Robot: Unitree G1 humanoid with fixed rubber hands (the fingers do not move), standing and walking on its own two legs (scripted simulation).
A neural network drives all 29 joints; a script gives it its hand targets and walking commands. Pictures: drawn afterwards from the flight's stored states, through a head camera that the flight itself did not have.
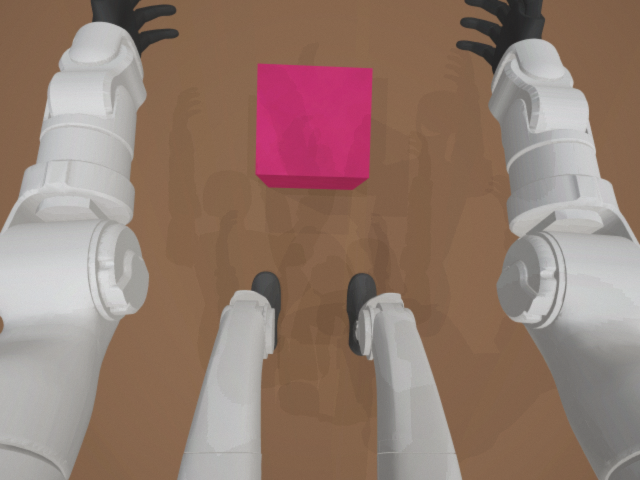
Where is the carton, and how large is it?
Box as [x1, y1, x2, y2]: [256, 64, 372, 189]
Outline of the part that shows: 258,64 256,174 268,186 271,187 352,189 368,177 372,68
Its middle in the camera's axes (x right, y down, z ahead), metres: -0.01 -0.22 +0.83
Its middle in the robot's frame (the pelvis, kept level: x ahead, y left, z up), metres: +0.55 +0.01 -0.52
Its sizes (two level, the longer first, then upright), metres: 0.210 0.200 0.250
